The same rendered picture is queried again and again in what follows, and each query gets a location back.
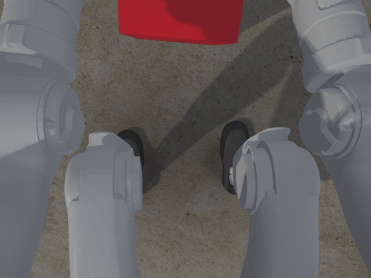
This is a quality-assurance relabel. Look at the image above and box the right robot forearm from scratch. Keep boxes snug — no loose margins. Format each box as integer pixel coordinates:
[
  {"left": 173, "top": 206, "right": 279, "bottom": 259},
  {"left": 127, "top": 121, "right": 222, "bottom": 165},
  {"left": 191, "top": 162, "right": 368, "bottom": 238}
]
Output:
[{"left": 287, "top": 0, "right": 371, "bottom": 94}]

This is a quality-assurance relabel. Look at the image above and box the left robot forearm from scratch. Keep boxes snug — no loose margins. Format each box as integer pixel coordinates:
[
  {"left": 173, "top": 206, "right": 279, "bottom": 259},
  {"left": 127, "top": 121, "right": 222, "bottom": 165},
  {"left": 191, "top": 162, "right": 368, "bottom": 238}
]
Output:
[{"left": 0, "top": 0, "right": 83, "bottom": 85}]

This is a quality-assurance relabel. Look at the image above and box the left robot foot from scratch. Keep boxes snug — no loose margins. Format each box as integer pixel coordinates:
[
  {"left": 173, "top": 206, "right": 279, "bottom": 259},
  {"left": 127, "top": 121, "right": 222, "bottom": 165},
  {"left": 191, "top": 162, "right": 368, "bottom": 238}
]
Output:
[{"left": 117, "top": 130, "right": 144, "bottom": 169}]

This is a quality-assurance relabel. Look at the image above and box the carton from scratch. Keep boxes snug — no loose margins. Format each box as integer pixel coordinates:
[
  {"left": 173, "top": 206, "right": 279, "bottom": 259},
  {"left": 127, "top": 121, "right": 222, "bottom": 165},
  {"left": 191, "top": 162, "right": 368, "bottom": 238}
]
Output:
[{"left": 118, "top": 0, "right": 243, "bottom": 45}]

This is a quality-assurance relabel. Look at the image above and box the left robot upper arm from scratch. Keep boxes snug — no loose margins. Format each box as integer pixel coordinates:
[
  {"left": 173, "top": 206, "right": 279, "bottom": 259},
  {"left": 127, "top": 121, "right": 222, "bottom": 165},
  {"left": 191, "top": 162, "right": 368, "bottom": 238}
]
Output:
[{"left": 0, "top": 74, "right": 85, "bottom": 278}]

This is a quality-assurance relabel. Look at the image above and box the right robot upper arm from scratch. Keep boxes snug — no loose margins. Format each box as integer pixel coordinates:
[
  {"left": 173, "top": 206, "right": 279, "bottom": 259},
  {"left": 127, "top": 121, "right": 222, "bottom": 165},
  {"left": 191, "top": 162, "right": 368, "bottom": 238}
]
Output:
[{"left": 299, "top": 83, "right": 371, "bottom": 274}]

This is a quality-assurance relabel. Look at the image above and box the robot right shin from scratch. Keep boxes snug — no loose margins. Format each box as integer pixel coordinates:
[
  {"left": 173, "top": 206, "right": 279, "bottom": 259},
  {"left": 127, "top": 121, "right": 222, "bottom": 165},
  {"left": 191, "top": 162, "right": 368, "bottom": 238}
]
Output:
[{"left": 229, "top": 127, "right": 321, "bottom": 198}]

